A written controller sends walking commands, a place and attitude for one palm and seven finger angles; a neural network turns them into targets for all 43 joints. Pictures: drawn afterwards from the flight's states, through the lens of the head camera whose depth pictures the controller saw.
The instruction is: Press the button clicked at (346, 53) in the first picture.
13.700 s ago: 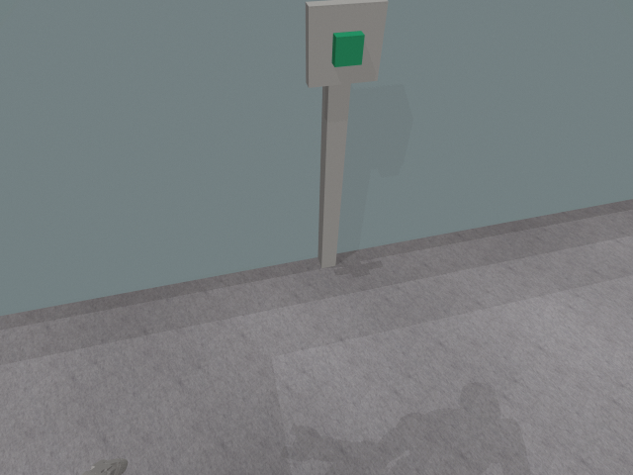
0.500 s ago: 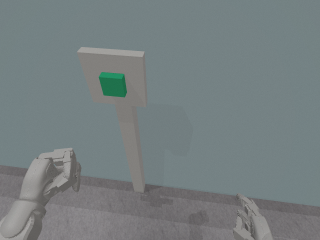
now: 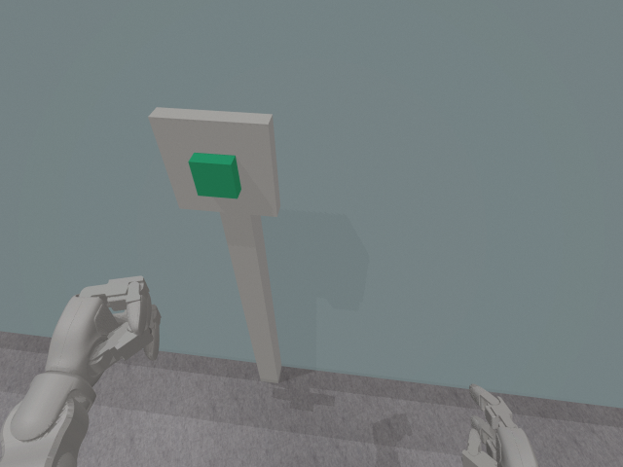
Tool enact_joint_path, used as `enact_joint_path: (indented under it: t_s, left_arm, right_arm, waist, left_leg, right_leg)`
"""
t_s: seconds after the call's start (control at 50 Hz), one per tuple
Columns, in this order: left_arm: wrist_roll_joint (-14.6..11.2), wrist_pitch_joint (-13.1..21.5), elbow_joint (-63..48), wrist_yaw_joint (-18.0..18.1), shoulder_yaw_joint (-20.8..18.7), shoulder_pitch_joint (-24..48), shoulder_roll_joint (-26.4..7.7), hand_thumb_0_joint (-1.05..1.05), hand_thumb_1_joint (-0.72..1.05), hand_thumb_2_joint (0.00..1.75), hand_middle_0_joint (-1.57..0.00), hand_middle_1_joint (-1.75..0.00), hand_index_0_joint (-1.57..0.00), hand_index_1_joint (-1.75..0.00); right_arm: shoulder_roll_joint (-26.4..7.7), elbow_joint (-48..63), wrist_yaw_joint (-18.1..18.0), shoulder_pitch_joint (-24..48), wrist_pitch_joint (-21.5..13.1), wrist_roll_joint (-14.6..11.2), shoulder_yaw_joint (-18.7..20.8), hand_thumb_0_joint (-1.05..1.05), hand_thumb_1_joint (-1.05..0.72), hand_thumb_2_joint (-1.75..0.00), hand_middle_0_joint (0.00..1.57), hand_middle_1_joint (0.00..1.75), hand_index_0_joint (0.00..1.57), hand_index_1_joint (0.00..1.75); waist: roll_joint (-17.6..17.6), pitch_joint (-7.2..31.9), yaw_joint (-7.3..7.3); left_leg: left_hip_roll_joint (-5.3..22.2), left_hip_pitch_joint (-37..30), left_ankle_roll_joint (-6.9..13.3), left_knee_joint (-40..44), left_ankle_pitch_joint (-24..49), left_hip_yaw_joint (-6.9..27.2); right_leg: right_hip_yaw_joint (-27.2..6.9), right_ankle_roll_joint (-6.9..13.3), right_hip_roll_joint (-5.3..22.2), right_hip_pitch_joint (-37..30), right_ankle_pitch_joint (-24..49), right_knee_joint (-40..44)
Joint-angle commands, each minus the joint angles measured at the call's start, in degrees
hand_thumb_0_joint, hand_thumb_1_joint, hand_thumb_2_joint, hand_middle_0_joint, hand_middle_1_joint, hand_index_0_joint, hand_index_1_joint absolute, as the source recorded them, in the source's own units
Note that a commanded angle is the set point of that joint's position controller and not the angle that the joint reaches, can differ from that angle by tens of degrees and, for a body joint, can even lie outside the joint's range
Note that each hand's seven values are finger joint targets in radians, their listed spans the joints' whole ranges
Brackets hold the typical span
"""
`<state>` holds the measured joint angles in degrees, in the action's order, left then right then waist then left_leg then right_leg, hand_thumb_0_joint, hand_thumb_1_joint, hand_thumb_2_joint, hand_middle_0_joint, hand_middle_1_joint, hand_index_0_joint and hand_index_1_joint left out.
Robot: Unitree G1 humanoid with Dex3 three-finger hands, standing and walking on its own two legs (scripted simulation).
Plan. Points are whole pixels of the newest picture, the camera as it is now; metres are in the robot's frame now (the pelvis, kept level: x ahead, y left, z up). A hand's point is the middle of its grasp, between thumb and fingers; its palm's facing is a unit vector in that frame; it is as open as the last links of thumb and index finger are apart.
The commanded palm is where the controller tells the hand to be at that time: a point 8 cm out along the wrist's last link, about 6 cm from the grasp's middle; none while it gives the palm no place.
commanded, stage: raise the hand and make a fist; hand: left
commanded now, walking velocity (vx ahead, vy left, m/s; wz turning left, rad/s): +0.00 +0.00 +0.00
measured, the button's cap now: (216, 174) +0.51 +0.20 +0.12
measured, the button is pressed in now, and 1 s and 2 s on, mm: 0 0 0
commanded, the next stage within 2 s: aim a knuckle at the button in 0.04 s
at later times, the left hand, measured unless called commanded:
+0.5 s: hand (178, 300) +0.28 +0.19 +0.10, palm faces -0.02 -1.00 -0.05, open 3.1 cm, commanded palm +0.26 +0.24 +0.11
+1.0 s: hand (208, 258) +0.36 +0.18 +0.09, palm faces -0.03 -1.00 -0.02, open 3.1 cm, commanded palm +0.34 +0.23 +0.10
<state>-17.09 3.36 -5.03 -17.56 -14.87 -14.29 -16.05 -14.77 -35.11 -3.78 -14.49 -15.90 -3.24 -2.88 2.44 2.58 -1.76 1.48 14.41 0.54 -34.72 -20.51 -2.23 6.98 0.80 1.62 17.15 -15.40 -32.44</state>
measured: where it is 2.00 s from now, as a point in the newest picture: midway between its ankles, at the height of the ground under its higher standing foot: outside the picture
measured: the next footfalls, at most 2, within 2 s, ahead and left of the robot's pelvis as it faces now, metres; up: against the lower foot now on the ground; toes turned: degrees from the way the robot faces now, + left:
none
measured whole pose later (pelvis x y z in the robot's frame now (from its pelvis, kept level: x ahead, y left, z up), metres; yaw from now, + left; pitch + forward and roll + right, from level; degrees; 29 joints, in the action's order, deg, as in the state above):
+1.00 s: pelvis +0.00 -0.01 +0.00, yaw -1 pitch +4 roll +0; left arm -13.2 9.3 29.0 -14.9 -13.8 17.3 -16.8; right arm -15.2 -37.8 -4.2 -15.1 -10.1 -3.3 -2.2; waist 1.5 1.5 1.1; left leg 1.5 19.7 0.2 -35.7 -20.1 -3.2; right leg 5.9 1.3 1.6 23.6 -15.5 -35.0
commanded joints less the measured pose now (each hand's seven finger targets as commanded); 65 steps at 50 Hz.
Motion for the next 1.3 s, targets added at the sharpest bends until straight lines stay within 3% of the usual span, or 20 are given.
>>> enact_joint_path:
  t_s: [0.0,0.06,0.08,0.14,0.24,0.3,0.34,0.38,0.46,0.5,0.56,0.6,0.7,0.76,0.8,0.9,0.98,1.2,1.26,1.28]
  left_arm:
    - [-1.5,4.4,-12.1,-0.3,-5.0,10.6,-9.8,0.00,0.90,0.90,-1.30,-1.50,-1.30,-1.50]
    - [-1.3,4.5,-12.5,-0.3,-4.9,10.5,-9.9,0.00,0.90,0.90,-1.30,-1.50,-1.30,-1.50]
    - [-1.5,4.2,-10.9,-0.2,-5.2,9.9,-10.1,0.00,0.90,0.90,-1.30,-1.50,-1.30,-1.50]
    - [-1.6,4.4,-10.8,0.0,-6.0,10.6,-11.0,0.00,0.90,0.90,-1.30,-1.50,-1.30,-1.50]
    - [-1.1,5.1,-7.3,0.4,-3.0,19.7,-9.1,0.00,0.90,0.90,-1.30,-1.50,-1.30,-1.50]
    - [-0.8,5.2,-3.0,0.2,-5.2,21.1,-11.8,0.00,0.90,0.90,-1.30,-1.50,-1.30,-1.50]
    - [-0.3,5.6,-3.2,0.1,-3.4,25.3,-10.8,0.00,0.90,0.90,-1.30,-1.50,-1.30,-1.50]
    - [-0.4,5.5,-0.4,0.2,-3.9,25.1,-11.0,0.00,0.90,0.90,-1.30,-1.50,-1.30,-1.50]
    - [0.1,5.4,3.5,0.7,-4.2,28.7,-11.4,0.00,0.90,0.90,-1.30,-1.50,-1.30,-1.50]
    - [0.3,5.5,5.3,1.2,-4.4,29.8,-11.6,0.00,0.90,0.90,-1.30,-1.50,-1.30,-1.50]
    - [0.9,6.2,5.7,1.8,-3.7,32.3,-10.8,0.00,0.90,0.90,-1.30,-1.50,-1.30,-1.50]
    - [1.1,6.7,7.5,2.2,-3.5,33.8,-10.9,0.00,0.90,0.90,-1.30,-1.50,-1.30,-1.50]
    - [1.6,7.7,11.9,2.5,-5.2,37.5,-12.8,0.00,0.90,0.90,-1.30,-1.50,-1.30,-1.50]
    - [1.7,8.8,12.3,2.2,-3.5,41.4,-11.6,0.00,0.90,0.90,-1.30,-1.50,-1.30,-1.50]
    - [1.7,9.0,15.0,2.3,-3.1,42.3,-11.2,0.00,0.90,0.90,-1.30,-1.50,-1.30,-1.50]
    - [2.7,9.8,19.9,2.7,-1.9,51.1,-11.5,0.00,0.90,0.90,-1.30,-1.50,-1.30,-1.50]
    - [3.3,11.2,24.0,3.4,-3.9,54.7,-14.1,0.00,0.90,0.90,-1.30,-1.50,-1.30,-1.50]
    - [5.0,13.9,31.7,4.8,-1.7,62.0,-11.8,0.00,0.90,0.90,-1.30,-1.50,-1.30,-1.50]
    - [5.4,14.6,34.8,5.5,-1.1,66.1,-11.4,0.00,0.90,0.90,-1.30,-1.50,-1.30,-1.50]
    - [5.5,14.8,36.7,5.9,-1.6,67.9,-12.1,0.00,0.90,0.90,-1.30,-1.50,-1.30,-1.50]
  right_arm:
    - [-6.3,9.0,-0.8,6.5,-3.6,0.0,2.5,0.00,-0.90,-0.90,0.20,0.30,0.20,0.30]
    - [-6.1,8.9,-0.9,6.5,-4.0,-0.2,2.5,0.00,-0.90,-0.90,0.20,0.30,0.20,0.30]
    - [-6.3,8.8,-0.9,6.4,-3.9,0.1,2.3,0.00,-0.90,-0.90,0.20,0.30,0.20,0.30]
    - [-6.4,8.7,-1.1,6.6,-4.0,-0.2,2.5,0.00,-0.90,-0.90,0.20,0.30,0.20,0.30]
    - [-6.4,7.5,-1.7,6.4,-4.1,-0.3,2.3,0.00,-0.90,-0.90,0.20,0.30,0.20,0.30]
    - [-6.8,7.1,-2.0,6.2,-3.7,-0.2,2.5,0.00,-0.90,-0.90,0.20,0.30,0.20,0.30]
    - [-6.5,7.2,-2.0,6.5,-3.7,-0.3,2.4,0.00,-0.90,-0.90,0.20,0.30,0.20,0.30]
    - [-6.7,7.1,-2.0,6.2,-3.5,-0.2,2.4,0.00,-0.90,-0.90,0.20,0.30,0.20,0.30]
    - [-6.7,6.9,-1.9,5.7,-2.7,-0.2,2.5,0.00,-0.90,-0.90,0.20,0.30,0.20,0.30]
    - [-6.8,7.1,-1.7,5.4,-2.2,-0.2,2.8,0.00,-0.90,-0.90,0.20,0.30,0.20,0.30]
    - [-6.6,7.3,-1.4,5.0,-1.7,0.0,2.8,0.00,-0.90,-0.90,0.20,0.30,0.20,0.30]
    - [-6.8,7.1,-1.2,4.7,-1.3,0.0,2.9,0.00,-0.90,-0.90,0.20,0.30,0.20,0.30]
    - [-7.1,6.5,-1.0,3.7,0.3,0.1,3.1,0.00,-0.90,-0.90,0.20,0.30,0.20,0.30]
    - [-7.0,6.2,-1.1,3.0,0.8,0.1,3.3,0.00,-0.90,-0.90,0.20,0.30,0.20,0.30]
    - [-7.2,5.8,-1.1,2.5,1.3,0.1,3.4,0.00,-0.90,-0.90,0.20,0.30,0.20,0.30]
    - [-7.5,5.0,-1.1,1.6,2.9,0.0,3.4,0.00,-0.90,-0.90,0.20,0.30,0.20,0.30]
    - [-7.8,4.5,-1.0,0.3,4.1,0.3,3.6,0.00,-0.90,-0.90,0.20,0.30,0.20,0.30]
    - [-7.9,4.2,0.3,-2.9,7.5,0.6,4.1,0.00,-0.90,-0.90,0.20,0.30,0.20,0.30]
    - [-8.1,3.4,0.4,-4.0,8.3,0.6,4.3,0.00,-0.90,-0.90,0.20,0.30,0.20,0.30]
    - [-8.3,3.0,0.4,-4.5,8.6,0.8,4.2,0.00,-0.90,-0.90,0.20,0.30,0.20,0.30]
  waist:
    - [0.0,5.9,-0.01]
    - [2.3,5.8,-0.03]
    - [-0.7,4.7,-0.03]
    - [-0.8,5.0,0.04]
    - [-0.8,4.0,1.46]
    - [-3.3,5.4,1.05]
    - [0.7,7.1,1.18]
    - [-1.6,7.7,0.93]
    - [-0.1,7.7,0.91]
    - [-3.0,8.7,0.82]
    - [-0.8,10.3,0.83]
    - [-3.0,10.3,1.13]
    - [-2.5,11.5,1.17]
    - [0.1,12.9,1.96]
    - [-3.0,12.2,2.49]
    - [-2.1,12.5,3.65]
    - [-2.0,15.0,3.35]
    - [-0.5,17.5,4.09]
    - [-1.2,16.7,5.13]
    - [-3.2,16.0,5.40]
  left_leg:
    - [-1.2,2.1,0.6,5.9,11.5,2.5]
    - [-1.3,1.6,0.5,6.2,11.2,2.6]
    - [-1.2,3.0,0.5,6.2,10.3,2.8]
    - [-1.3,3.1,0.7,6.2,9.2,2.6]
    - [-1.3,3.2,0.7,6.0,7.0,2.7]
    - [-1.4,4.7,0.9,5.4,6.8,2.3]
    - [-1.5,3.2,0.7,5.6,8.4,2.3]
    - [-1.3,3.6,0.7,5.3,9.8,2.4]
    - [-1.5,4.0,0.5,5.3,10.4,2.0]
    - [-1.5,4.7,0.6,5.3,10.8,1.8]
    - [-1.5,3.7,0.4,5.3,12.2,1.5]
    - [-1.5,4.6,0.5,5.1,12.1,1.4]
    - [-1.5,5.3,0.5,4.9,13.5,1.0]
    - [-1.5,3.5,0.4,4.6,14.6,1.0]
    - [-1.3,4.3,0.5,4.3,13.9,1.1]
    - [-1.4,4.8,0.5,4.1,12.0,1.4]
    - [-1.3,5.3,0.5,3.3,13.9,1.6]
    - [-1.0,5.0,0.1,2.2,18.0,1.7]
    - [-0.9,5.6,0.0,1.8,17.0,1.7]
    - [-0.8,6.6,0.2,1.7,16.1,2.0]
  right_leg:
    - [-3.9,-0.1,-0.9,-5.8,7.9,4.8]
    - [-3.7,0.0,-0.8,-5.5,7.4,4.9]
    - [-3.9,-0.1,-0.9,-5.7,6.2,5.3]
    - [-4.2,-0.4,-0.7,-5.5,4.6,5.6]
    - [-4.4,-0.6,-0.6,-3.4,2.0,5.6]
    - [-5.9,-0.7,-0.2,-4.9,0.8,5.9]
    - [-5.3,-0.4,-0.1,-5.2,3.7,4.8]
    - [-5.2,-0.3,-0.3,-5.9,5.8,4.4]
    - [-5.1,-0.2,-0.2,-5.3,7.4,3.7]
    - [-5.5,-0.4,-0.1,-6.3,7.8,3.7]
    - [-5.2,-0.2,-0.1,-6.2,10.1,2.8]
    - [-5.6,-0.3,-0.2,-6.7,10.3,2.8]
    - [-6.0,-0.1,-0.2,-7.7,12.8,2.2]
    - [-5.7,0.1,-0.4,-6.6,14.3,1.7]
    - [-5.7,-0.1,-0.5,-6.0,13.9,1.8]
    - [-5.9,0.0,-0.3,-4.0,11.6,1.5]
    - [-5.9,0.3,-0.4,-4.9,13.7,0.4]
    - [-5.4,0.6,-0.9,-2.5,17.5,-1.6]
    - [-5.3,0.6,-1.0,-0.5,16.5,-1.8]
    - [-5.2,0.6,-1.2,-0.2,15.6,-1.8]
